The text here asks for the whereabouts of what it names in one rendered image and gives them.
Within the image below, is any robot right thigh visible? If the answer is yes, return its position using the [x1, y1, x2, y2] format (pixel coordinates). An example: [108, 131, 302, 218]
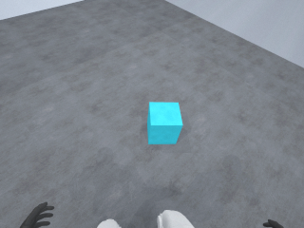
[157, 210, 195, 228]

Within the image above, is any left robot hand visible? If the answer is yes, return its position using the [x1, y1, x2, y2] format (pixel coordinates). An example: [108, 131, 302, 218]
[20, 202, 55, 228]

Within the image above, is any carton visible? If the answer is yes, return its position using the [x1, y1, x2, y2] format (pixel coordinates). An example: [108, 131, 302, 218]
[147, 102, 183, 144]

